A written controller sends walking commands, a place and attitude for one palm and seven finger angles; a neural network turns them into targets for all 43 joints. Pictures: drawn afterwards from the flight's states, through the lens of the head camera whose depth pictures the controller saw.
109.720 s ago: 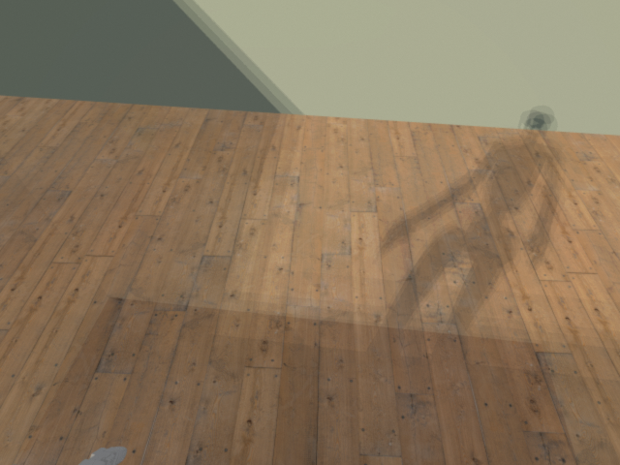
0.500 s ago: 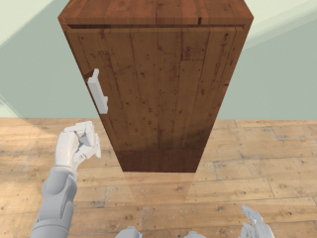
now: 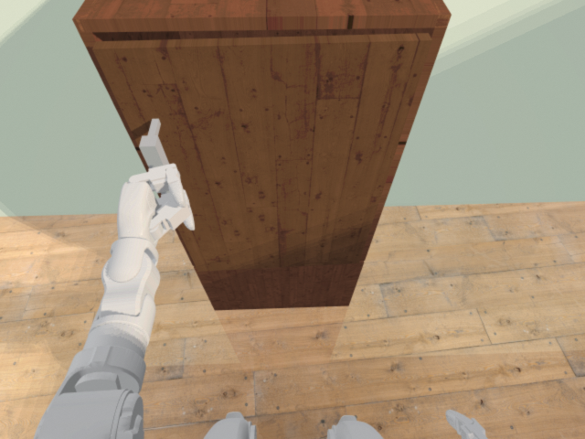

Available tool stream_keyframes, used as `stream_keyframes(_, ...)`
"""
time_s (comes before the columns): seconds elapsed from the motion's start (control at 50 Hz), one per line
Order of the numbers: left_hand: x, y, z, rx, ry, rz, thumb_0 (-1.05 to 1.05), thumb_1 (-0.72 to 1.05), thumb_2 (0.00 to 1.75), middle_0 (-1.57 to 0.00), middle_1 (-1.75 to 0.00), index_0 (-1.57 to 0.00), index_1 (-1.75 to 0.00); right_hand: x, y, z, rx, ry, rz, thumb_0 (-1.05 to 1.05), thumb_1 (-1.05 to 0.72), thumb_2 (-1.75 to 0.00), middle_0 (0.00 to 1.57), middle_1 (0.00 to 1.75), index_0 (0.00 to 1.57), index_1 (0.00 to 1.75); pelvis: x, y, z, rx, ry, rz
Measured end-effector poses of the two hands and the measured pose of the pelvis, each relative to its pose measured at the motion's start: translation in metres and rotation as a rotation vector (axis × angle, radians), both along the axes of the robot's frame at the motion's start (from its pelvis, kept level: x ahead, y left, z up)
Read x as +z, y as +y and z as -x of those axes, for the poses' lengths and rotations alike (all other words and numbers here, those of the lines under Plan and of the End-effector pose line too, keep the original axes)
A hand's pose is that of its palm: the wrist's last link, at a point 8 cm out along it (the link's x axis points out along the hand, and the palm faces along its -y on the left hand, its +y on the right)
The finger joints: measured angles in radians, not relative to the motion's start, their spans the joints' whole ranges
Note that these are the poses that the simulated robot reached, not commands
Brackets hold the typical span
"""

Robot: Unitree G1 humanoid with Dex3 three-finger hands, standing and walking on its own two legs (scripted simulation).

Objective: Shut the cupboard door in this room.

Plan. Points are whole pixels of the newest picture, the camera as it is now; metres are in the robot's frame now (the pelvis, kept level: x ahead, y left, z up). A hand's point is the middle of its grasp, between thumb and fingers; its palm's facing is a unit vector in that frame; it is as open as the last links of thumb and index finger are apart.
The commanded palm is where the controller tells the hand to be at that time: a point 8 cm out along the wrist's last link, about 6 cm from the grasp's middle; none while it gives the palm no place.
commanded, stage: bring the fist close to the handle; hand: left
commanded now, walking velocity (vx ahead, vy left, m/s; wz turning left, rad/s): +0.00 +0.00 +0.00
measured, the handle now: (164, 163) +0.51 +0.20 +0.07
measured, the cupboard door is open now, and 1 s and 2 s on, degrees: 1 0 0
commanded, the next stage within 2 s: push the door shut along its arc in 0.34 s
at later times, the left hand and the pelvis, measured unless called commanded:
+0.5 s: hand (188, 208) +0.41 +0.15 +0.07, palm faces +0.04 -1.00 -0.01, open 3.1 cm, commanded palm +0.39 +0.20 +0.07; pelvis +0.00 +0.01 +0.00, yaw -1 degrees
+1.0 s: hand (191, 187) +0.44 +0.15 +0.08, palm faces -0.09 -1.00 -0.04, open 3.1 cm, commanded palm +0.46 +0.19 +0.07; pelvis -0.02 +0.00 -0.01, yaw +1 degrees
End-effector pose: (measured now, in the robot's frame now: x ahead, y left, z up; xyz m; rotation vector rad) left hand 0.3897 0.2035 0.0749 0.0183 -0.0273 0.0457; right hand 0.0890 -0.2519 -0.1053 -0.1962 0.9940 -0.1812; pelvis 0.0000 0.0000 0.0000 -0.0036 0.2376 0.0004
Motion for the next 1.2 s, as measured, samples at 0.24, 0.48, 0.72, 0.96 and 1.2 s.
stream_keyframes(0.24,-0.005,0.005,0.006,0.005,-0.004,0.004,0.02,0.90,0.90,-1.30,-1.50,-1.30,-1.50,-0.001,-0.002,0.026,-0.035,0.073,0.004,0.01,-0.91,-0.89,0.21,0.30,0.20,0.30,0.002,0.004,0.000,-0.008,0.002,0.002)
stream_keyframes(0.48,-0.001,-0.004,0.002,-0.007,-0.018,0.007,0.02,0.90,0.90,-1.30,-1.50,-1.30,-1.50,0.001,0.006,0.009,-0.014,0.018,-0.003,0.01,-0.91,-0.89,0.21,0.30,0.21,0.30,0.001,0.008,0.003,-0.008,0.000,0.005)
stream_keyframes(0.72,0.004,-0.006,-0.022,-0.066,-0.011,-0.015,0.02,0.90,0.90,-1.30,-1.50,-1.30,-1.50,-0.004,0.004,0.013,-0.008,0.037,0.007,0.01,-0.91,-0.89,0.21,0.30,0.21,0.30,-0.004,0.006,0.008,0.005,0.014,0.009)
stream_keyframes(0.96,0.006,-0.003,-0.038,-0.122,0.000,-0.023,0.02,0.90,0.90,-1.36,-1.50,-1.30,-1.50,-0.018,-0.006,0.057,-0.033,0.165,0.023,0.01,-0.91,-0.89,0.21,0.30,0.21,0.30,-0.012,0.003,0.016,0.018,0.045,0.012)
stream_keyframes(1.2,0.006,-0.002,-0.038,-0.138,0.006,-0.012,0.02,0.90,0.90,-1.41,-1.50,-1.32,-1.50,-0.024,-0.016,0.089,-0.032,0.147,0.081,0.01,-0.91,-0.89,0.21,0.30,0.21,0.30,-0.029,0.001,0.046,0.031,0.069,0.033)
